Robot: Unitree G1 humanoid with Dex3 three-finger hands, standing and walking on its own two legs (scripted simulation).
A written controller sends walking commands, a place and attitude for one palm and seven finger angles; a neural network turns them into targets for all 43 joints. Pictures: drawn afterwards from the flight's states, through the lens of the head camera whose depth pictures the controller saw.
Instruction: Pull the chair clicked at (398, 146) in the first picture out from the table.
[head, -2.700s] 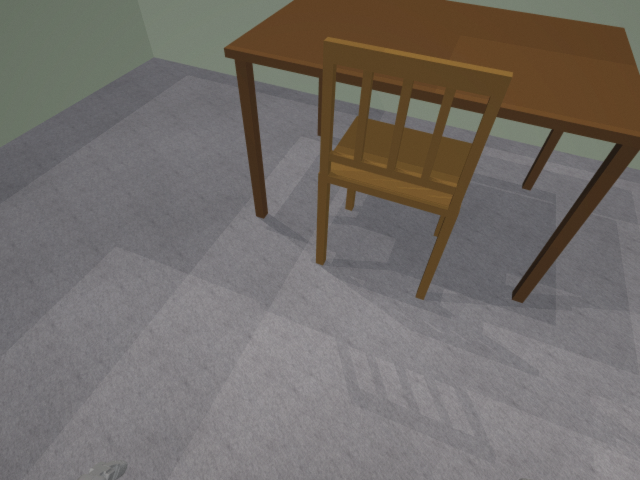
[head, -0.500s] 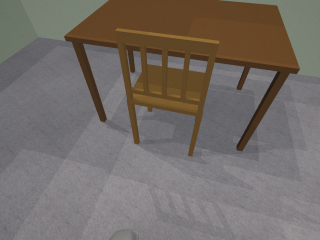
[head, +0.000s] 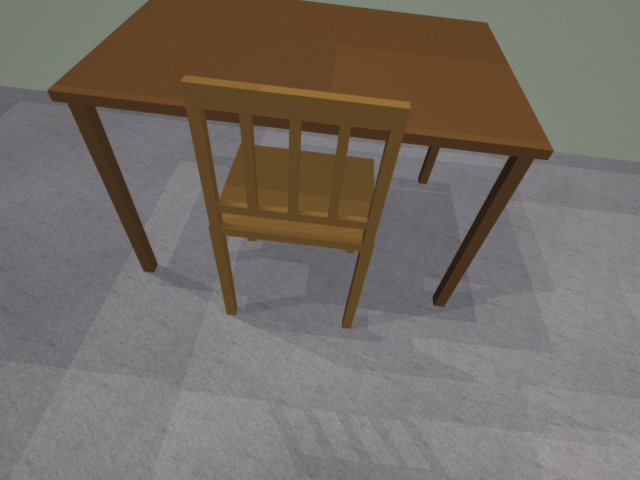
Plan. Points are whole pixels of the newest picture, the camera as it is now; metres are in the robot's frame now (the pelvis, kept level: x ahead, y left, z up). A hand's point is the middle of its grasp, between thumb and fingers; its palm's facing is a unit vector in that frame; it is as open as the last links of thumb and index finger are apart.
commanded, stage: take the last steps up to it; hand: left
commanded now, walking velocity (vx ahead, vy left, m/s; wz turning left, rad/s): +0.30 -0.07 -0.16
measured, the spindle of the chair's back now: (294, 168) +0.75 +0.11 -0.09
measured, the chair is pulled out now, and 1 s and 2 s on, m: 0.00 0.00 0.00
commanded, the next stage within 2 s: come to a stop and stand still in 0.84 s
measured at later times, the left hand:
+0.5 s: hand out of the picture +0.06 +0.13 -0.17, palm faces +0.02 -0.99 -0.16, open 7.4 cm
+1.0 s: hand (238, 356) +0.33 +0.15 -0.17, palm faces -0.03 -0.98 -0.20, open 7.3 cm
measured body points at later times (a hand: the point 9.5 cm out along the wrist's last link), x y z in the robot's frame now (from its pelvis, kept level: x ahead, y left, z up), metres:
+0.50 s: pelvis +0.09 -0.04 +0.00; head +0.10 -0.03 +0.45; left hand +0.06 +0.18 -0.16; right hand +0.08 -0.27 -0.15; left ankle +0.16 +0.09 -0.69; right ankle +0.01 -0.14 -0.74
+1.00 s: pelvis +0.26 -0.03 +0.00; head +0.27 -0.03 +0.45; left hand +0.34 +0.21 -0.15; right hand +0.23 -0.24 -0.16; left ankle +0.23 +0.09 -0.74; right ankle +0.32 -0.15 -0.72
